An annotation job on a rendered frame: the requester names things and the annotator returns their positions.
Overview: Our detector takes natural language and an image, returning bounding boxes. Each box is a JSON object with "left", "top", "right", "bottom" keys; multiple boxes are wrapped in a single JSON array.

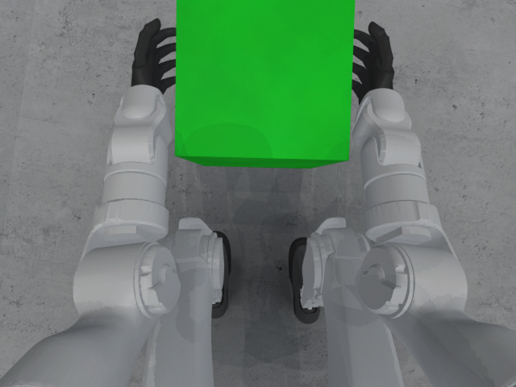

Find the left robot hand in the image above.
[{"left": 131, "top": 19, "right": 177, "bottom": 94}]

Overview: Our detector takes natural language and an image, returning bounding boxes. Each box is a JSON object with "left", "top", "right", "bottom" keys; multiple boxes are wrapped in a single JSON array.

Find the robot left forearm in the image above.
[{"left": 73, "top": 85, "right": 173, "bottom": 308}]

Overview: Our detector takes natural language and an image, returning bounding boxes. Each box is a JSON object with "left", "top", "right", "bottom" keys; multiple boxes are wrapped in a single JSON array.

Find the right robot hand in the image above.
[{"left": 352, "top": 22, "right": 394, "bottom": 105}]

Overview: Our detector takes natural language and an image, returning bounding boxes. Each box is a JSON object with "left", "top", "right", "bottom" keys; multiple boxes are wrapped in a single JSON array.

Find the carton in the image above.
[{"left": 175, "top": 0, "right": 355, "bottom": 169}]

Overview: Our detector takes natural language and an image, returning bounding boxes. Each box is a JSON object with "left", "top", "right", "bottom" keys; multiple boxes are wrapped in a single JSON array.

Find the right robot thigh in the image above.
[{"left": 305, "top": 227, "right": 404, "bottom": 387}]

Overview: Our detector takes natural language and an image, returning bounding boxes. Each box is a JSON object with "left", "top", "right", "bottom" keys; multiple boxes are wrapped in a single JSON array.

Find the robot right forearm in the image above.
[{"left": 352, "top": 88, "right": 468, "bottom": 287}]

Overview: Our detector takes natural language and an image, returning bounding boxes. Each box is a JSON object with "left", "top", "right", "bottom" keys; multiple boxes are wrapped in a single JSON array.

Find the robot left upper arm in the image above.
[{"left": 0, "top": 241, "right": 181, "bottom": 387}]

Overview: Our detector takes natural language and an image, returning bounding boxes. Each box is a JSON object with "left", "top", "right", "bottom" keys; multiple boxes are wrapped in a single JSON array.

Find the robot right upper arm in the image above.
[{"left": 358, "top": 242, "right": 516, "bottom": 387}]

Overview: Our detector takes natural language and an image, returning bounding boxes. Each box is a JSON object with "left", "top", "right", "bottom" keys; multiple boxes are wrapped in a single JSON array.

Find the left robot shin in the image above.
[{"left": 161, "top": 218, "right": 223, "bottom": 303}]

